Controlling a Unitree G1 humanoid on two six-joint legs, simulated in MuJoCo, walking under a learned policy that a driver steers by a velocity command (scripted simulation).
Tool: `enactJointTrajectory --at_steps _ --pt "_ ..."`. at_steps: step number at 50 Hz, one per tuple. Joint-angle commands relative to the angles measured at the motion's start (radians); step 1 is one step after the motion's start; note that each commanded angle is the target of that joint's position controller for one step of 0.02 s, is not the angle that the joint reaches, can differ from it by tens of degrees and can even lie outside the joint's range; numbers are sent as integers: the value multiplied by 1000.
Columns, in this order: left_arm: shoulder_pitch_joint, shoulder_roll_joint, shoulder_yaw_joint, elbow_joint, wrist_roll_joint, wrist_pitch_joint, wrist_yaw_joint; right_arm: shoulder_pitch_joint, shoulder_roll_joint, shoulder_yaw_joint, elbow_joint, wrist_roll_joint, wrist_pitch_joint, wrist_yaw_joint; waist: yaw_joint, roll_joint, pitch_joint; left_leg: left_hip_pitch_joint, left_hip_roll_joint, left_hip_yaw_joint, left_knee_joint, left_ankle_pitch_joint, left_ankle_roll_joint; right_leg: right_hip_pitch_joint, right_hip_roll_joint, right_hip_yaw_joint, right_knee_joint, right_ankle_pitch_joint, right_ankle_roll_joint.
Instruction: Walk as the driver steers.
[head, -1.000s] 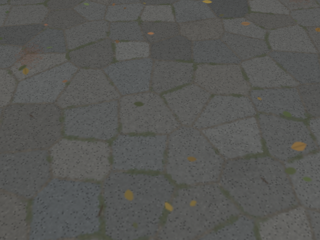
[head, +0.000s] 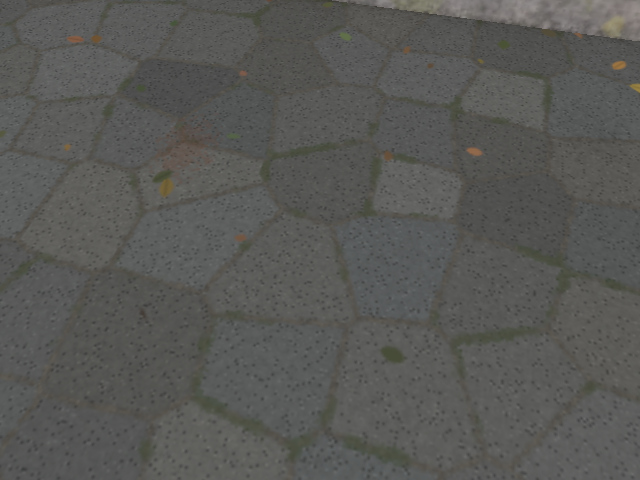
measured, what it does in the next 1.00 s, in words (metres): walks ahead: right foot, then left foot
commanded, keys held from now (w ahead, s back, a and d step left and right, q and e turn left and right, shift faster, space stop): w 0.42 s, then w+e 0.58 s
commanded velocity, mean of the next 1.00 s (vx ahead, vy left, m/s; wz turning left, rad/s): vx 0.50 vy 0.00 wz -0.10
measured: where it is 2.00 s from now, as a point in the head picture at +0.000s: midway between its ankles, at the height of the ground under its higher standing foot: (397, 305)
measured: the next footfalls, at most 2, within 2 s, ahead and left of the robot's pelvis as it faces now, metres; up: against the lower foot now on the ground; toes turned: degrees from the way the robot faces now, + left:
right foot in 0.30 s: +0.35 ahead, -0.14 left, +0.00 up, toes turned +4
left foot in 0.80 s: +0.59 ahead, +0.09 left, +0.00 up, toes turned -7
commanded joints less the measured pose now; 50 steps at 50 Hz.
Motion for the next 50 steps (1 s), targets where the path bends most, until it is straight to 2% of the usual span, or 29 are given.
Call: enactJointTrajectory --at_steps 1,4,6,10,12,13,14,15,16,17,18,19,20,21,24,27,31,35,37,38,39,40,41,42,43,44,45,47,50 --pt "-9 50 9 -62 15 8 4 -15 -148 -32 -77 3 -21 -21 25 40 -78 38 259 -202 -138 338 176 -24 1 -30 -186 150 30" --pt "-110 29 -7 -84 9 5 -8 38 -145 -30 -58 4 -19 -24 -25 75 -67 11 211 -139 -128 290 121 62 45 -52 -418 375 14" --pt "-156 40 -10 -99 -3 4 -17 74 -147 -30 -42 4 -21 -19 -52 94 -52 35 232 -164 -129 206 112 82 61 -51 -488 441 5" --pt "-227 78 -10 -139 -8 -9 -36 129 -153 -30 -20 2 -14 -24 -71 95 -19 206 311 -244 -54 197 106 5 67 -35 -569 328 -40" --pt "-188 97 -6 -138 -8 -17 -42 124 -166 -35 -20 0 -6 -29 -42 115 -28 254 328 -258 -3 308 88 57 84 -48 -600 247 -68" --pt "-118 115 3 -120 -6 -20 -41 102 -170 -35 -28 1 -4 -30 1 121 -61 252 306 -238 62 451 72 165 109 -71 -632 245 -90" --pt "9 147 19 -83 2 -22 -38 79 -155 -29 -39 -2 -5 -27 60 106 -145 211 254 -199 197 560 50 358 103 -65 -628 286 -124" --pt "193 199 34 -53 12 -21 -33 50 -124 -14 -66 -16 -8 -23 138 32 -281 48 191 -143 456 394 14 638 -40 84 -590 348 -193" --pt "303 260 51 -24 20 -11 -36 194 -58 5 -63 6 -25 -20 106 -241 -410 -327 39 -65 822 -158 -67 990 -255 500 -651 198 -359" --pt "312 181 30 -14 -7 -3 -40 182 -111 1 -52 12 -36 -16 120 -237 -393 -476 59 -131 934 -431 -67 1001 -284 671 -748 13 -361" --pt "233 131 15 -31 -16 4 -36 91 -161 -11 -71 19 -40 -12 120 -142 -235 -550 115 -119 976 -353 -66 873 -252 550 -771 -57 -313" --pt "159 115 5 -50 -7 11 -35 21 -158 -10 -87 12 -39 -14 95 -48 -149 -528 167 -75 939 -263 -65 721 -213 436 -798 -15 -281" --pt "116 99 -3 -54 1 14 -39 -17 -148 -13 -99 -3 -36 -17 70 -17 -84 -501 197 -54 872 -212 -68 595 -177 366 -831 62 -270" --pt "99 85 -11 -56 10 10 -41 -7 -138 -18 -99 -9 -30 -19 39 -32 -69 -447 225 -53 824 -178 -68 522 -145 310 -856 136 -257" --pt "122 107 -8 -39 -3 7 -42 -1 -97 -13 -111 -18 -23 -26 13 -67 -68 -402 237 -21 698 -136 -93 451 -99 233 -899 288 -273" --pt "162 148 6 -26 -12 16 -24 -106 -80 -5 -143 -25 -27 -29 31 -47 -57 -409 226 -9 494 17 -125 443 -71 169 -913 363 -263" --pt "237 160 11 -3 -26 29 -14 -236 -62 6 -169 -14 -35 -18 75 -64 -41 -313 174 1 260 189 -143 423 -34 127 -892 331 -227" --pt "306 160 12 11 -30 50 -8 -350 -83 5 -210 0 -55 1 107 -78 -22 -286 141 -7 144 148 -139 494 -67 207 -818 275 -228" --pt "305 175 19 7 -29 60 -2 -334 -109 -3 -212 3 -68 8 84 -97 -33 -216 130 -10 89 84 -124 515 -81 259 -763 263 -214" --pt "292 176 20 2 -30 64 1 -285 -122 -9 -200 2 -73 7 51 -105 -51 -133 126 0 52 80 -108 505 -71 266 -721 279 -200" --pt "278 157 14 -8 -27 64 1 -190 -151 -24 -175 -5 -76 1 3 -101 -104 26 135 0 33 82 -79 462 -28 248 -633 335 -175" --pt "236 113 -1 -37 -17 58 -3 -28 -204 -41 -154 -23 -79 -9 -80 -52 -224 282 264 -106 83 99 -16 330 31 195 -408 286 -136" --pt "312 41 -21 -68 -22 43 1 100 -289 -63 -135 -39 -65 -19 -85 169 -367 640 493 -418 78 56 107 -7 156 48 -75 -21 -67" --pt "338 86 -19 -81 -36 34 -1 131 -245 -53 -119 -25 -55 -14 -78 302 -405 655 585 -661 6 -99 176 -171 131 63 107 -311 -52" --pt "295 154 1 -78 -45 39 -2 81 -169 -32 -128 -18 -50 -15 -77 197 -271 545 542 -554 -18 -187 142 -229 76 83 189 -238 -46" --pt "238 157 5 -85 -38 48 -3 28 -132 -19 -133 -18 -46 -15 -65 135 -176 413 489 -414 -48 -163 104 -217 43 55 193 -158 -41" --pt "208 143 7 -95 -29 55 -4 -28 -112 -10 -129 -22 -43 -11 -35 105 -112 295 447 -329 -90 -120 86 -190 19 40 161 -99 -38" --pt "208 107 8 -106 -29 75 -11 -87 -95 -4 -121 -26 -48 -6 13 131 -43 137 404 -200 -161 -19 71 -118 -21 41 108 -35 -34" --pt "180 79 3 -136 -25 90 -16 -85 -129 -19 -99 -27 -60 -8 29 102 -35 98 402 -76 -206 127 90 -119 -30 35 46 63 -11"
